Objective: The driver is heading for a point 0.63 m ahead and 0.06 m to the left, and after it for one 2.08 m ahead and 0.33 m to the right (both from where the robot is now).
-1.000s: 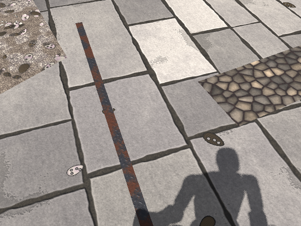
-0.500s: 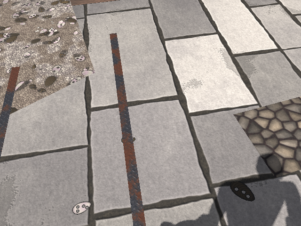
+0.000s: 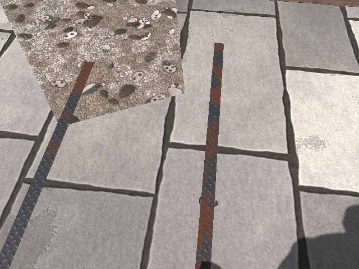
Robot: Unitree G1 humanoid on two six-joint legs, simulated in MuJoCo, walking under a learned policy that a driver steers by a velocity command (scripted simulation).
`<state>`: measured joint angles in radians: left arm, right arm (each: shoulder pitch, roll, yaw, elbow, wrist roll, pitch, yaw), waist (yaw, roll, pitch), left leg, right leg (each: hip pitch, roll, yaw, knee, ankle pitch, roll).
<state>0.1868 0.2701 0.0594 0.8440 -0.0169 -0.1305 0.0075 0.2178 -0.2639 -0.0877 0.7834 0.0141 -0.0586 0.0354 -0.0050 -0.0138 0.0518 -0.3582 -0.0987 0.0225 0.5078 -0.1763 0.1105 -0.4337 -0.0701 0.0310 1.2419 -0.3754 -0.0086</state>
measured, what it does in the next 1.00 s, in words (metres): walks ahead: right foot, then left foot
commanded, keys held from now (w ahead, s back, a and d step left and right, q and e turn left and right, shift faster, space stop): w+q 0.30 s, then w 0.46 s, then e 0.24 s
